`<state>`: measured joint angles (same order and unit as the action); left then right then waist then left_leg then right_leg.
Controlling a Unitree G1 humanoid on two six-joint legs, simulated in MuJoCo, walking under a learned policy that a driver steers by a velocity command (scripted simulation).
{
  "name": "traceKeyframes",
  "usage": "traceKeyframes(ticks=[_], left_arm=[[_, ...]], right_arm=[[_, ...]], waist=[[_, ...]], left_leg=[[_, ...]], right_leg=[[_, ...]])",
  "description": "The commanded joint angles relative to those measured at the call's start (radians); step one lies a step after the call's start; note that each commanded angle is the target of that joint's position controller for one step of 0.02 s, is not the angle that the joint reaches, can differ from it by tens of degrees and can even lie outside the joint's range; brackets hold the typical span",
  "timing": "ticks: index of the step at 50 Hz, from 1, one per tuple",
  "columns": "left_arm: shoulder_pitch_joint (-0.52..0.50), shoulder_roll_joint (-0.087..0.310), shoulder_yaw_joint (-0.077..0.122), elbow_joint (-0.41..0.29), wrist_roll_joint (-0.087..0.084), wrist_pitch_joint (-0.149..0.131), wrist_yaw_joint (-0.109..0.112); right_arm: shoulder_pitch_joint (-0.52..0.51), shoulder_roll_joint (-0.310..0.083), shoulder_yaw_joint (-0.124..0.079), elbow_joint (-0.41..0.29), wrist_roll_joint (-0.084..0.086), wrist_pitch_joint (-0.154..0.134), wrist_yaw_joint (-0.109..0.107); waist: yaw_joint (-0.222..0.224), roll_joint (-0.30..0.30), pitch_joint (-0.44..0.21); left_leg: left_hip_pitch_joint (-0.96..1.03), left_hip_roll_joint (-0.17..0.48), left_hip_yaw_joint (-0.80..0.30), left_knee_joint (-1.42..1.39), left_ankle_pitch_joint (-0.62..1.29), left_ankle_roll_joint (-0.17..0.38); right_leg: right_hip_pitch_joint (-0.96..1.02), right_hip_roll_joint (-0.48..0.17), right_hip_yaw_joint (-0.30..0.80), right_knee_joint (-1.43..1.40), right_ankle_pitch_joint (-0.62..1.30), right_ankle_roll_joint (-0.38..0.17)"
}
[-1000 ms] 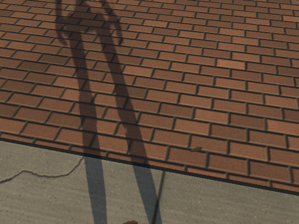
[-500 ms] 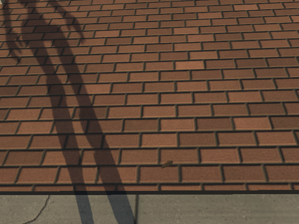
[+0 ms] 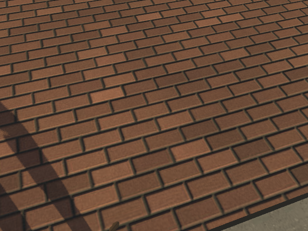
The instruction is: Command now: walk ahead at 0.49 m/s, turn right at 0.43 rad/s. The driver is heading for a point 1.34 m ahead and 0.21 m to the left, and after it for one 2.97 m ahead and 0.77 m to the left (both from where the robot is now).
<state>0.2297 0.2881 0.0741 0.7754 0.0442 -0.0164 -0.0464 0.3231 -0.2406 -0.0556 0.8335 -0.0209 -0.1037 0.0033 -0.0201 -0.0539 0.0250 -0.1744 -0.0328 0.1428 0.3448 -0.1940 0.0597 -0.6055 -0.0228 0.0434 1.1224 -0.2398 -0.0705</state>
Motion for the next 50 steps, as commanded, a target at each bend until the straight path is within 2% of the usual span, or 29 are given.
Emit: traceKeyframes(ticks=[1, 5, 7, 10, 12, 13, 14, 15, 16, 17, 18, 19, 20, 21, 23, 25, 29, 33, 36, 38, 39, 40, 41, 42, 43, 44, 45, 47, 50], left_arm=[[-0.006, -0.012, -0.013, -0.063, 0.000, -0.004, -0.013], [-0.163, -0.034, -0.038, -0.102, -0.004, -0.018, -0.023], [-0.231, -0.033, -0.045, -0.119, -0.006, -0.021, -0.026], [-0.265, -0.015, -0.044, -0.128, -0.001, -0.027, -0.014], [-0.173, 0.000, -0.036, -0.095, 0.006, -0.038, -0.002], [-0.022, 0.021, -0.024, -0.039, 0.014, -0.050, 0.008], [0.157, 0.084, -0.002, 0.010, 0.033, -0.059, 0.021], [0.247, 0.195, 0.025, 0.022, 0.036, -0.058, 0.036], [0.254, 0.183, 0.030, 0.028, -0.011, -0.044, 0.044], [0.172, 0.140, 0.017, 0.037, -0.023, -0.045, 0.044], [0.112, 0.083, 0.004, 0.036, -0.025, -0.053, 0.039], [0.072, 0.049, -0.005, 0.038, -0.025, -0.060, 0.037], [0.049, 0.020, -0.013, 0.046, -0.030, -0.065, 0.038], [0.052, 0.010, -0.016, 0.054, -0.028, -0.072, 0.039], [0.088, 0.023, -0.013, 0.083, -0.036, -0.085, 0.039], [0.122, 0.035, -0.010, 0.108, -0.038, -0.089, 0.039], [0.179, 0.034, -0.014, 0.145, -0.036, -0.089, 0.037], [0.248, 0.058, -0.013, 0.187, -0.030, -0.087, 0.043], [0.263, 0.072, -0.011, 0.213, -0.023, -0.081, 0.054], [0.237, 0.088, -0.008, 0.222, -0.018, -0.078, 0.059], [0.220, 0.096, -0.006, 0.226, -0.019, -0.074, 0.059], [0.222, 0.079, -0.013, 0.224, -0.020, -0.072, 0.059], [0.267, 0.011, -0.032, 0.190, -0.041, -0.073, 0.055], [0.350, -0.023, -0.031, 0.200, -0.052, -0.074, 0.048], [0.247, 0.049, -0.013, 0.191, -0.032, -0.069, 0.049], [0.170, 0.049, -0.012, 0.171, -0.030, -0.074, 0.042], [0.139, 0.024, -0.015, 0.169, -0.030, -0.074, 0.039], [0.155, -0.007, -0.020, 0.178, -0.005, -0.051, 0.029], [0.100, -0.026, -0.022, 0.158, 0.000, -0.035, 0.019]], right_arm=[[0.033, -0.071, -0.007, -0.024, -0.002, -0.026, 0.008], [0.069, -0.086, -0.004, 0.007, 0.006, -0.020, 0.012], [0.118, -0.108, -0.007, 0.032, 0.008, -0.012, 0.007], [0.175, -0.131, -0.009, 0.074, 0.005, 0.008, 0.000], [0.185, -0.147, -0.009, 0.096, 0.007, 0.022, -0.005], [0.186, -0.142, -0.005, 0.103, 0.013, 0.029, -0.006], [0.169, -0.118, 0.006, 0.077, 0.017, 0.028, -0.007], [0.220, -0.001, 0.033, 0.019, 0.040, 0.023, 0.009], [0.168, -0.110, -0.001, 0.029, 0.021, 0.026, 0.000], [0.083, -0.116, -0.006, 0.003, 0.020, 0.024, 0.001], [0.051, -0.092, 0.001, -0.001, 0.020, 0.017, 0.004], [0.051, -0.078, 0.001, 0.011, 0.012, 0.024, 0.007], [0.078, -0.065, 0.002, 0.025, -0.004, 0.040, 0.011], [0.098, -0.047, 0.004, 0.038, -0.012, 0.053, 0.018], [0.073, -0.036, 0.001, 0.032, -0.018, 0.067, 0.030], [-0.015, -0.034, 0.001, 0.005, -0.020, 0.072, 0.035], [-0.186, -0.027, 0.011, -0.043, -0.010, 0.068, 0.036], [-0.305, -0.038, 0.017, -0.078, -0.004, 0.066, 0.034], [-0.334, -0.056, 0.012, -0.095, -0.007, 0.059, 0.030], [-0.255, -0.068, 0.002, -0.073, -0.008, 0.049, 0.021], [-0.130, -0.080, -0.008, -0.030, -0.011, 0.041, 0.014], [0.052, -0.119, -0.026, 0.032, -0.023, 0.030, 0.003], [0.204, -0.222, -0.051, 0.052, -0.047, 0.022, -0.008], [0.205, -0.267, -0.061, 0.061, -0.027, 0.031, 0.001], [0.092, -0.207, -0.050, 0.052, 0.003, 0.039, 0.005], [-0.004, -0.136, -0.032, 0.034, 0.009, 0.036, 0.008], [-0.048, -0.092, -0.020, 0.034, 0.005, 0.030, 0.012], [-0.043, -0.046, -0.004, 0.063, 0.011, 0.018, 0.009], [0.038, -0.069, -0.008, 0.107, 0.020, 0.002, 0.007]], waist=[[0.025, 0.117, 0.015], [-0.001, 0.124, 0.038], [-0.022, 0.126, 0.047], [-0.028, 0.131, 0.055], [0.020, 0.147, -0.001], [0.086, 0.122, -0.085], [0.157, 0.074, -0.203], [0.144, -0.170, -0.337], [0.158, -0.088, -0.335], [0.117, -0.038, -0.187], [0.082, -0.003, -0.108], [0.045, 0.010, -0.062], [0.011, -0.005, -0.039], [-0.003, -0.009, -0.039], [-0.016, -0.002, -0.018], [-0.007, -0.003, 0.022], [0.027, -0.005, 0.060], [0.061, -0.008, 0.081], [0.056, -0.003, 0.094], [0.013, -0.010, 0.054], [-0.045, 0.004, -0.011], [-0.108, 0.039, -0.117], [-0.130, 0.186, -0.261], [-0.085, 0.340, -0.333], [-0.050, 0.184, -0.185], [-0.024, 0.114, -0.068], [0.001, 0.086, -0.022], [0.043, 0.124, 0.001], [0.053, 0.108, 0.011]], left_leg=[[0.029, 0.279, -0.192, -0.212, 0.198, 0.127], [0.012, 0.232, -0.073, -0.211, 0.288, 0.100], [0.052, 0.250, -0.072, -0.207, 0.309, 0.101], [0.177, 0.288, -0.083, -0.139, 0.444, 0.103], [0.220, 0.283, -0.057, 0.028, 0.708, 0.089], [0.177, 0.250, -0.019, 0.206, 0.737, 0.070], [-0.007, 0.219, -0.001, 0.445, 0.490, 0.047], [-0.411, 0.058, 0.030, 0.824, -0.170, -0.004], [-0.515, 0.033, -0.113, 0.955, -0.321, 0.003], [-0.563, 0.087, -0.153, 0.953, -0.233, 0.014], [-0.528, 0.113, -0.156, 0.889, -0.165, 0.014], [-0.475, 0.135, -0.157, 0.829, -0.135, 0.008], [-0.418, 0.144, -0.156, 0.791, -0.121, -0.004], [-0.382, 0.139, -0.150, 0.776, -0.109, -0.012], [-0.397, 0.139, -0.136, 0.745, -0.070, -0.025], [-0.457, 0.154, -0.127, 0.684, 0.008, -0.039], [-0.477, 0.148, -0.102, 0.471, 0.155, -0.049], [-0.448, 0.118, -0.080, 0.324, 0.196, -0.024], [-0.435, 0.099, -0.075, 0.261, 0.117, 0.015], [-0.296, 0.051, -0.051, 0.216, 0.037, 0.048], [-0.141, 0.012, -0.030, 0.166, 0.038, 0.067], [0.103, 0.036, -0.065, 0.151, 0.041, 0.098], [0.383, 0.312, -0.412, 0.113, -0.090, 0.170], [0.499, 0.470, -0.839, -0.061, -0.105, 0.269], [0.373, 0.412, -0.743, -0.087, -0.199, 0.228], [0.221, 0.378, -0.594, -0.109, -0.164, 0.199], [0.126, 0.328, -0.492, -0.143, -0.072, 0.167], [0.022, 0.259, -0.364, -0.173, 0.084, 0.134], [0.016, 0.227, -0.315, -0.191, 0.226, 0.160]], right_leg=[[-0.099, -0.030, 0.045, -0.068, 0.099, 0.010], [-0.002, -0.016, -0.054, -0.353, 0.229, 0.016], [0.038, -0.015, -0.098, -0.436, 0.213, 0.009], [0.060, 0.002, -0.129, -0.524, 0.099, -0.022], [0.210, 0.059, -0.155, -0.597, 0.032, -0.058], [0.410, 0.085, -0.160, -0.661, 0.069, -0.084], [0.681, -0.054, -0.005, -0.659, 0.010, -0.129], [1.005, -0.386, 0.493, -0.725, -0.037, -0.257], [0.957, -0.402, 0.616, -0.804, 0.054, -0.278], [0.849, -0.342, 0.434, -0.807, 0.136, -0.245], [0.712, -0.295, 0.327, -0.839, 0.219, -0.210], [0.617, -0.246, 0.247, -0.872, 0.251, -0.171], [0.540, -0.209, 0.187, -0.901, 0.273, -0.147], [0.506, -0.195, 0.156, -0.923, 0.295, -0.144], [0.484, -0.181, 0.117, -0.958, 0.337, -0.155], [0.477, -0.173, 0.086, -0.996, 0.320, -0.160], [0.498, -0.145, 0.025, -1.009, 0.358, -0.144], [0.580, -0.170, 0.010, -0.999, 0.387, -0.133], [0.673, -0.207, 0.013, -0.949, 0.470, -0.124], [0.692, -0.203, -0.012, -0.829, 0.696, -0.100], [0.676, -0.176, -0.039, -0.675, 0.798, -0.084], [0.567, -0.125, -0.075, -0.452, 0.711, -0.065], [0.301, -0.034, -0.129, -0.099, 0.311, -0.032], [0.050, 0.126, -0.055, 0.142, -0.312, -0.015], [-0.031, 0.043, 0.030, 0.191, -0.224, -0.031], [-0.030, -0.002, 0.016, 0.148, -0.116, -0.035], [0.010, -0.037, 0.007, 0.089, -0.055, -0.034], [0.095, -0.066, -0.010, 0.020, -0.017, -0.011], [0.063, -0.071, -0.044, -0.047, 0.026, 0.028]])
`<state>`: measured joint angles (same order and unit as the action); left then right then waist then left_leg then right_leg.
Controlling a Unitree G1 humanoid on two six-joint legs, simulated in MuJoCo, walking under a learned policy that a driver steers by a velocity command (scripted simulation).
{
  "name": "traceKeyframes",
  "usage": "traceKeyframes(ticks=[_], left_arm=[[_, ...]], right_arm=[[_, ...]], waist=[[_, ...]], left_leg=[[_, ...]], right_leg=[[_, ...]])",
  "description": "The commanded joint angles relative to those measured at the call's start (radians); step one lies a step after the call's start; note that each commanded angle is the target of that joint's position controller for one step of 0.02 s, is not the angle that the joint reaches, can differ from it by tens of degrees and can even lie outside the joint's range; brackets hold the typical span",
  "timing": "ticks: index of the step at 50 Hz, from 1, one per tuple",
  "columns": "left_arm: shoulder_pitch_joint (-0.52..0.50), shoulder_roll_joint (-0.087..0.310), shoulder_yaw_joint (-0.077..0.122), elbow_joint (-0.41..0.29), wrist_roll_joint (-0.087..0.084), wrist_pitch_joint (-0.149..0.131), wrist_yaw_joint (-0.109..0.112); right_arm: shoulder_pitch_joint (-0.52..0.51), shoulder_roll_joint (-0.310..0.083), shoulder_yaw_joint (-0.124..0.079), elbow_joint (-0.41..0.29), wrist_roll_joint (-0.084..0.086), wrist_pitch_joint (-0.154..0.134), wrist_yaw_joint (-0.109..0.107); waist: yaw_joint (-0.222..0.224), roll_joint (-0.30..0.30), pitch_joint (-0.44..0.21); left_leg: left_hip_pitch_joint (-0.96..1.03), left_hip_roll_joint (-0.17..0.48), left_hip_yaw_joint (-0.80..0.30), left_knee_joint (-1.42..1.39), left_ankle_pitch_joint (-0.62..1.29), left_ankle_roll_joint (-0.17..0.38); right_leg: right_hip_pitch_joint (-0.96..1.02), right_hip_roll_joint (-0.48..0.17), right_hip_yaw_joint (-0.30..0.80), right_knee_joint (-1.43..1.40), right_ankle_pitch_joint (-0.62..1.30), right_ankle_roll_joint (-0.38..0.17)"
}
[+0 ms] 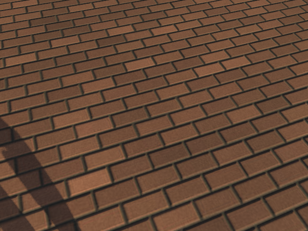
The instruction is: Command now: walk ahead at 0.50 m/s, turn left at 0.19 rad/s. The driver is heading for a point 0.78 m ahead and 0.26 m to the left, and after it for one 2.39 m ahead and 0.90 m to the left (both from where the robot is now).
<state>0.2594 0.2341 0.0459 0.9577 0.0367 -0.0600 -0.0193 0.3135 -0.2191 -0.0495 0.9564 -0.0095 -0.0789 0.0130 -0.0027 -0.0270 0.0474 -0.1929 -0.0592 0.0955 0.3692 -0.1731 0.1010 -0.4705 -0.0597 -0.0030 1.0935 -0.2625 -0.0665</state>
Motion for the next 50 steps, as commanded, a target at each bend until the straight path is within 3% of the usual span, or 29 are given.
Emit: traceKeyframes(ticks=[1, 6, 12, 14, 16, 17, 18, 19, 20, 21, 22, 24, 28, 34, 38, 41, 43, 44, 45, 46, 47, 48, 49, 50], left_arm=[[0.025, 0.029, 0.006, -0.041, 0.008, 0.012, -0.008], [-0.199, 0.030, -0.003, -0.119, -0.005, 0.012, -0.007], [-0.356, 0.048, -0.009, -0.195, -0.019, -0.001, -0.002], [-0.323, 0.069, -0.004, -0.201, -0.024, -0.013, 0.000], [-0.151, 0.099, 0.012, -0.157, -0.022, -0.029, 0.011], [0.001, 0.144, 0.030, -0.118, -0.006, -0.044, 0.024], [0.151, 0.234, 0.051, -0.122, 0.022, -0.050, 0.040], [0.115, 0.284, 0.063, -0.126, 0.022, -0.033, 0.034], [0.034, 0.178, 0.045, -0.143, 0.005, -0.020, 0.031], [-0.031, 0.101, 0.026, -0.154, -0.004, -0.021, 0.028], [-0.059, 0.077, 0.019, -0.152, -0.004, -0.026, 0.027], [-0.040, 0.059, 0.013, -0.127, -0.011, -0.039, 0.032], [0.029, 0.076, 0.020, -0.095, -0.023, -0.067, 0.028], [0.087, 0.093, 0.023, -0.067, -0.016, -0.063, 0.027], [0.151, 0.126, 0.032, -0.043, -0.016, -0.050, 0.036], [0.171, 0.155, 0.038, -0.028, -0.012, -0.027, 0.045], [0.171, 0.187, 0.046, -0.025, -0.013, -0.007, 0.047], [0.160, 0.190, 0.045, -0.036, -0.016, 0.002, 0.044], [0.173, 0.135, 0.030, -0.081, -0.026, 0.000, 0.037], [0.133, 0.091, 0.027, -0.157, -0.024, -0.012, 0.019], [0.002, 0.153, 0.036, -0.186, -0.015, -0.023, 0.015], [-0.020, 0.123, 0.025, -0.193, -0.029, -0.035, 0.012], [0.010, 0.115, 0.023, -0.173, -0.028, -0.039, 0.015], [0.018, 0.114, 0.025, -0.172, -0.008, -0.026, 0.016]], right_arm=[[0.066, -0.103, -0.017, -0.009, 0.010, -0.022, -0.005], [0.146, -0.105, -0.016, 0.012, 0.007, -0.013, -0.009], [0.212, -0.125, -0.025, 0.018, -0.008, -0.001, -0.021], [0.179, -0.143, -0.034, 0.006, -0.012, 0.003, -0.028], [0.124, -0.164, -0.043, -0.012, -0.009, 0.002, -0.024], [0.116, -0.144, -0.040, -0.021, -0.002, -0.002, -0.018], [0.133, -0.073, -0.024, -0.068, 0.021, -0.006, -0.015], [0.227, -0.040, -0.020, -0.088, 0.036, 0.002, -0.018], [0.193, -0.117, -0.035, -0.059, 0.008, 0.019, -0.024], [0.128, -0.111, -0.037, -0.063, -0.002, 0.022, -0.013], [0.095, -0.084, -0.034, -0.071, -0.005, 0.025, -0.005], [0.078, -0.073, -0.036, -0.079, -0.025, 0.049, 0.012], [-0.024, -0.060, -0.032, -0.128, -0.026, 0.075, 0.032], [-0.236, -0.047, -0.011, -0.208, -0.022, 0.072, 0.055], [-0.346, -0.055, -0.003, -0.255, -0.028, 0.070, 0.065], [-0.339, -0.071, -0.010, -0.264, -0.034, 0.071, 0.059], [-0.194, -0.100, -0.027, -0.226, -0.036, 0.064, 0.047], [-0.028, -0.130, -0.046, -0.172, -0.044, 0.054, 0.034], [0.101, -0.234, -0.079, -0.148, -0.055, 0.051, 0.017], [0.060, -0.321, -0.098, -0.172, -0.022, 0.060, 0.009], [0.080, -0.303, -0.093, -0.172, -0.012, 0.073, 0.001], [0.034, -0.257, -0.081, -0.159, -0.006, 0.071, -0.008], [-0.014, -0.205, -0.067, -0.159, -0.001, 0.063, -0.011], [-0.051, -0.178, -0.058, -0.161, 0.005, 0.054, -0.014]], waist=[[0.030, 0.078, 0.006], [-0.025, 0.084, 0.045], [-0.071, 0.107, 0.034], [-0.041, 0.113, 0.024], [0.038, 0.096, -0.044], [0.098, 0.031, -0.140], [0.133, -0.105, -0.312], [0.064, -0.293, -0.362], [0.036, -0.121, -0.233], [0.026, -0.024, -0.114], [0.010, -0.019, -0.065], [-0.013, -0.070, -0.036], [-0.018, -0.054, -0.030], [0.014, -0.047, 0.024], [0.044, -0.046, 0.050], [0.030, -0.064, 0.029], [-0.032, -0.073, -0.063], [-0.105, -0.030, -0.157], [-0.143, 0.103, -0.278], [-0.087, 0.279, -0.337], [-0.129, 0.110, -0.269], [-0.091, 0.068, -0.153], [-0.038, 0.016, -0.079], [-0.001, 0.014, -0.053]], left_leg=[[0.036, 0.248, -0.262, -0.228, 0.205, 0.126], [0.074, 0.214, -0.258, -0.228, 0.244, 0.118], [0.188, 0.233, -0.317, -0.124, 0.370, 0.119], [0.190, 0.243, -0.342, -0.077, 0.410, 0.098], [0.134, 0.207, -0.329, 0.083, 0.515, 0.063], [0.046, 0.139, -0.281, 0.293, 0.450, 0.041], [-0.150, 0.049, -0.202, 0.600, 0.126, 0.011], [-0.398, -0.050, -0.143, 0.796, -0.397, 0.003], [-0.452, 0.036, -0.179, 0.879, -0.315, 0.014], [-0.445, 0.073, -0.180, 0.859, -0.217, 0.009], [-0.417, 0.102, -0.173, 0.824, -0.163, 0.000], [-0.382, 0.129, -0.158, 0.793, -0.127, -0.023], [-0.464, 0.147, -0.138, 0.773, -0.028, -0.045], [-0.480, 0.145, -0.072, 0.482, 0.165, -0.056], [-0.440, 0.129, -0.002, 0.327, 0.120, -0.017], [-0.356, 0.067, 0.051, 0.265, -0.019, 0.033], [-0.180, -0.014, 0.074, 0.222, -0.103, 0.080], [0.041, -0.039, 0.052, 0.144, -0.067, 0.113], [0.346, 0.173, -0.254, 0.100, -0.231, 0.190], [0.526, 0.401, -0.793, -0.052, -0.197, 0.306], [0.490, 0.388, -0.735, -0.094, -0.070, 0.289], [0.370, 0.368, -0.590, -0.090, 0.042, 0.267], [0.231, 0.315, -0.495, -0.102, 0.172, 0.222], [0.145, 0.264, -0.430, -0.112, 0.248, 0.197]], right_leg=[[-0.107, -0.039, -0.006, -0.058, 0.080, 0.039], [-0.168, -0.021, -0.025, -0.325, 0.230, 0.089], [-0.148, 0.018, -0.010, -0.478, 0.226, 0.083], [-0.061, 0.030, 0.003, -0.533, 0.170, 0.063], [0.195, 0.073, -0.018, -0.622, 0.124, 0.032], [0.415, 0.019, 0.033, -0.655, 0.117, -0.001], [0.675, -0.253, 0.328, -0.694, -0.081, -0.057], [0.763, -0.411, 0.709, -0.825, -0.126, -0.145], [0.638, -0.367, 0.645, -0.833, -0.228, -0.136], [0.502, -0.314, 0.480, -0.852, -0.185, -0.112], [0.417, -0.269, 0.355, -0.881, -0.066, -0.088], [0.343, -0.213, 0.196, -0.909, 0.099, -0.063], [0.362, -0.210, 0.053, -0.940, 0.274, -0.078], [0.387, -0.180, -0.120, -0.952, 0.360, -0.070], [0.481, -0.216, -0.178, -0.926, 0.426, -0.062], [0.563, -0.228, -0.232, -0.795, 0.734, -0.045], [0.574, -0.225, -0.259, -0.539, 0.953, -0.038], [0.476, -0.206, -0.281, -0.304, 0.854, -0.013], [0.175, -0.158, -0.284, 0.022, 0.468, 0.031], [-0.194, 0.058, -0.159, 0.330, -0.278, 0.087], [-0.307, 0.019, 0.000, 0.349, -0.211, 0.079], [-0.311, -0.027, 0.011, 0.289, -0.112, 0.069], [-0.241, -0.062, 0.015, 0.177, -0.065, 0.066], [-0.178, -0.077, 0.025, 0.116, -0.062, 0.074]])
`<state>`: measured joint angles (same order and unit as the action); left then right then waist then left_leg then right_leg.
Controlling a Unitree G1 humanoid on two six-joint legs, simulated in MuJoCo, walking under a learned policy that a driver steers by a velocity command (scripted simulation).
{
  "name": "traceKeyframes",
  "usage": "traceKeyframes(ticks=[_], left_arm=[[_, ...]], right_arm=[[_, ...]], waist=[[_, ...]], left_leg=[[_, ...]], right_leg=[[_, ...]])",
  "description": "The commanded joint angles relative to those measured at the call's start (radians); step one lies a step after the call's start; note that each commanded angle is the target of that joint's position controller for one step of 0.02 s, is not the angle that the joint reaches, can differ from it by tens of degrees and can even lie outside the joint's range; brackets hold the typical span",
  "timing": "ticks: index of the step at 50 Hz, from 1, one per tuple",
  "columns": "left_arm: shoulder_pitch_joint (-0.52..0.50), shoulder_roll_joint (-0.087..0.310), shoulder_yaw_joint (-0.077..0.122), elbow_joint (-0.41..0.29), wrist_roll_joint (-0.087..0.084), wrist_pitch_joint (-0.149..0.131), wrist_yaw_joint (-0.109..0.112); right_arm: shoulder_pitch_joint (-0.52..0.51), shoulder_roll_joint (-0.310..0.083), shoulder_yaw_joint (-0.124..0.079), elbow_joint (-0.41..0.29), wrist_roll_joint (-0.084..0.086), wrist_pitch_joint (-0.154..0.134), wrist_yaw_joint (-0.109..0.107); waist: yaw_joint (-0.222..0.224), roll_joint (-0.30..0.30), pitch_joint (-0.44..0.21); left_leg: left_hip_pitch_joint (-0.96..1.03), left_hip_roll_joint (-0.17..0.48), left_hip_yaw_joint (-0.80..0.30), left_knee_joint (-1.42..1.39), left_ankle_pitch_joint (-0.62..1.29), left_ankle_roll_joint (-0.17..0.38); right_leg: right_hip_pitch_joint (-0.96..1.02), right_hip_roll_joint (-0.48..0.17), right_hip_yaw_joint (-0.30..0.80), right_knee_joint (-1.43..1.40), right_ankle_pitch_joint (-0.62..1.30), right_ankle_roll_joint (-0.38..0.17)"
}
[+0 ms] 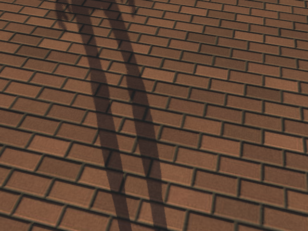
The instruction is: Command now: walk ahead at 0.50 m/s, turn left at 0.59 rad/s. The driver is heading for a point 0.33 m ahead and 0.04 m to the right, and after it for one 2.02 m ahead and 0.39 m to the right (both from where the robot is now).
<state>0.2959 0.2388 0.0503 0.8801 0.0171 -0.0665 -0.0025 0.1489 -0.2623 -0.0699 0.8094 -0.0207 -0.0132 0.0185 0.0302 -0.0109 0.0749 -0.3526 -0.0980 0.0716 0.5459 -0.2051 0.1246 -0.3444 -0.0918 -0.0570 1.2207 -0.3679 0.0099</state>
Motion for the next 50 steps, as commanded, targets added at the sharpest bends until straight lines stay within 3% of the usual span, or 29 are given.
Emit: traceKeyframes(ticks=[1, 3, 6, 12, 16, 18, 19, 21, 22, 23, 24, 25, 26, 27, 28, 30, 33, 35, 39, 43, 45, 47, 48, 49, 50], left_arm=[[0.013, 0.103, 0.018, -0.084, 0.028, 0.001, -0.002], [0.015, 0.092, 0.018, -0.091, 0.036, 0.030, -0.010], [-0.095, 0.086, 0.015, -0.133, 0.032, 0.044, -0.014], [-0.282, 0.079, 0.001, -0.190, 0.024, 0.035, -0.026], [-0.377, 0.075, -0.010, -0.222, 0.012, 0.023, -0.036], [-0.361, 0.088, -0.008, -0.225, 0.008, 0.017, -0.038], [-0.310, 0.098, -0.004, -0.210, 0.006, 0.015, -0.035], [-0.107, 0.134, 0.015, -0.143, 0.001, 0.010, -0.019], [0.049, 0.151, 0.026, -0.097, 0.009, 0.002, -0.009], [0.192, 0.236, 0.048, -0.075, 0.030, 0.001, 0.003], [0.177, 0.283, 0.064, -0.059, 0.021, 0.010, -0.008], [0.083, 0.215, 0.051, -0.069, -0.017, 0.016, -0.022], [0.005, 0.172, 0.043, -0.087, -0.019, 0.019, -0.025], [-0.022, 0.142, 0.035, -0.089, -0.010, 0.018, -0.025], [-0.017, 0.132, 0.031, -0.078, -0.011, 0.015, -0.021], [0.004, 0.133, 0.030, -0.058, -0.018, 0.003, -0.017], [0.046, 0.167, 0.041, -0.047, -0.020, -0.002, -0.011], [0.082, 0.170, 0.044, -0.041, -0.021, 0.001, -0.009], [0.155, 0.176, 0.051, -0.032, -0.020, 0.007, -0.007], [0.191, 0.186, 0.056, -0.038, -0.004, 0.015, 0.003], [0.149, 0.202, 0.061, -0.058, 0.000, 0.016, 0.010], [0.092, 0.218, 0.065, -0.077, -0.003, 0.011, 0.007], [0.092, 0.186, 0.056, -0.085, -0.014, 0.002, -0.003], [0.126, 0.097, 0.033, -0.119, -0.040, -0.005, -0.004], [0.193, 0.108, 0.032, -0.148, -0.030, 0.002, -0.003]], right_arm=[[0.089, -0.117, -0.030, -0.022, 0.019, -0.021, -0.019], [0.113, -0.122, -0.028, -0.017, 0.025, -0.041, -0.014], [0.179, -0.149, -0.034, -0.002, 0.022, -0.048, -0.011], [0.309, -0.128, -0.022, 0.037, 0.020, -0.055, -0.017], [0.356, -0.126, -0.010, 0.063, 0.005, -0.062, -0.028], [0.343, -0.138, -0.009, 0.072, -0.004, -0.064, -0.035], [0.319, -0.146, -0.008, 0.072, -0.007, -0.067, -0.038], [0.296, -0.166, -0.010, 0.079, -0.017, -0.066, -0.040], [0.280, -0.165, -0.008, 0.076, -0.014, -0.066, -0.040], [0.306, -0.113, 0.008, 0.041, 0.004, -0.072, -0.037], [0.388, -0.073, 0.011, 0.040, 0.011, -0.074, -0.026], [0.300, -0.124, 0.008, 0.028, -0.022, -0.076, -0.027], [0.217, -0.129, 0.008, 0.007, -0.016, -0.084, -0.019], [0.172, -0.119, 0.013, -0.008, -0.016, -0.088, -0.015], [0.160, -0.112, 0.015, -0.019, -0.022, -0.081, -0.012], [0.177, -0.088, 0.023, -0.027, -0.030, -0.054, -0.007], [0.108, -0.069, 0.033, -0.057, -0.031, -0.036, -0.003], [0.002, -0.066, 0.038, -0.095, -0.028, -0.033, -0.002], [-0.137, -0.056, 0.048, -0.140, -0.018, -0.037, 0.004], [-0.222, -0.068, 0.053, -0.180, -0.007, -0.050, 0.003], [-0.176, -0.092, 0.046, -0.176, -0.004, -0.059, 0.000], [-0.007, -0.129, 0.030, -0.127, -0.004, -0.073, -0.015], [0.116, -0.182, 0.012, -0.105, -0.019, -0.087, -0.030], [0.248, -0.263, -0.007, -0.109, -0.042, -0.085, -0.048], [0.213, -0.300, -0.021, -0.102, -0.031, -0.064, -0.046]], waist=[[-0.008, 0.008, -0.090], [0.004, 0.017, -0.096], [-0.024, 0.034, -0.054], [-0.099, 0.065, -0.030], [-0.133, 0.074, -0.001], [-0.107, 0.086, 0.008], [-0.077, 0.091, -0.007], [0.012, 0.089, -0.111], [0.088, 0.062, -0.188], [0.114, -0.066, -0.306], [0.038, -0.259, -0.350], [0.014, -0.099, -0.234], [0.000, -0.035, -0.119], [-0.013, 0.011, -0.072], [-0.033, 0.010, -0.046], [-0.061, -0.024, -0.068], [-0.053, -0.032, -0.054], [-0.025, -0.035, -0.023], [0.034, -0.050, -0.037], [0.061, -0.062, -0.048], [0.023, -0.074, -0.057], [-0.063, -0.056, -0.117], [-0.117, 0.021, -0.207], [-0.147, 0.166, -0.359], [-0.079, 0.337, -0.378]], left_leg=[[0.256, 0.271, -0.364, -0.300, 0.319, 0.164], [0.217, 0.239, -0.337, -0.316, 0.369, 0.168], [0.200, 0.215, -0.339, -0.351, 0.313, 0.153], [0.335, 0.209, -0.325, -0.340, 0.411, 0.092], [0.429, 0.241, -0.286, -0.337, 0.506, 0.072], [0.459, 0.268, -0.260, -0.321, 0.599, 0.056], [0.461, 0.269, -0.232, -0.280, 0.733, 0.040], [0.479, 0.252, -0.180, -0.047, 0.997, 0.015], [0.390, 0.223, -0.140, 0.159, 0.916, 0.000], [0.144, 0.148, -0.087, 0.483, 0.570, -0.031], [-0.173, -0.037, -0.068, 0.772, -0.282, -0.068], [-0.265, 0.039, -0.169, 0.804, -0.228, -0.050], [-0.282, 0.087, -0.161, 0.763, -0.134, -0.054], [-0.264, 0.119, -0.151, 0.706, -0.094, -0.060], [-0.240, 0.137, -0.147, 0.664, -0.088, -0.074], [-0.182, 0.154, -0.134, 0.588, -0.091, -0.108], [-0.213, 0.165, -0.099, 0.477, -0.054, -0.151], [-0.254, 0.172, -0.084, 0.361, 0.032, -0.174], [-0.257, 0.149, -0.081, 0.177, 0.176, -0.184], [-0.231, 0.114, -0.089, 0.073, 0.155, -0.171], [-0.123, 0.100, -0.107, 0.000, 0.098, -0.149], [0.132, 0.068, -0.097, -0.094, 0.056, -0.115], [0.332, 0.169, -0.188, -0.133, 0.011, -0.075], [0.583, 0.435, -0.479, -0.175, -0.201, -0.013], [0.614, 0.559, -0.859, -0.285, -0.271, 0.078]], right_leg=[[-0.247, -0.049, 0.081, -0.044, 0.049, 0.008], [-0.226, -0.038, 0.067, -0.093, 0.063, 0.026], [-0.297, -0.032, 0.056, -0.208, 0.171, 0.047], [-0.363, -0.001, 0.045, -0.462, 0.372, 0.028], [-0.337, 0.030, -0.001, -0.591, 0.381, -0.026], [-0.274, 0.052, -0.007, -0.645, 0.322, -0.068], [-0.194, 0.078, -0.015, -0.668, 0.279, -0.092], [0.029, 0.156, -0.039, -0.700, 0.202, -0.137], [0.232, 0.129, -0.003, -0.748, 0.240, -0.170], [0.500, -0.096, 0.313, -0.750, 0.164, -0.254], [0.651, -0.281, 0.784, -0.875, 0.220, -0.392], [0.551, -0.234, 0.783, -0.933, 0.107, -0.362], [0.411, -0.207, 0.626, -0.952, 0.123, -0.342], [0.321, -0.159, 0.541, -0.974, 0.217, -0.318], [0.259, -0.121, 0.481, -0.985, 0.314, -0.301], [0.199, -0.073, 0.405, -1.004, 0.415, -0.287], [0.145, -0.039, 0.358, -1.038, 0.412, -0.294], [0.136, -0.019, 0.352, -1.057, 0.392, -0.278], [0.207, 0.005, 0.355, -1.012, 0.445, -0.232], [0.287, -0.018, 0.405, -0.927, 0.556, -0.220], [0.275, -0.030, 0.440, -0.879, 0.570, -0.192], [0.212, 0.010, 0.438, -0.733, 0.631, -0.153], [0.136, 0.076, 0.380, -0.530, 0.554, -0.126], [-0.047, 0.163, 0.252, -0.249, 0.200, -0.096], [-0.265, 0.232, 0.163, -0.085, -0.205, -0.090]])
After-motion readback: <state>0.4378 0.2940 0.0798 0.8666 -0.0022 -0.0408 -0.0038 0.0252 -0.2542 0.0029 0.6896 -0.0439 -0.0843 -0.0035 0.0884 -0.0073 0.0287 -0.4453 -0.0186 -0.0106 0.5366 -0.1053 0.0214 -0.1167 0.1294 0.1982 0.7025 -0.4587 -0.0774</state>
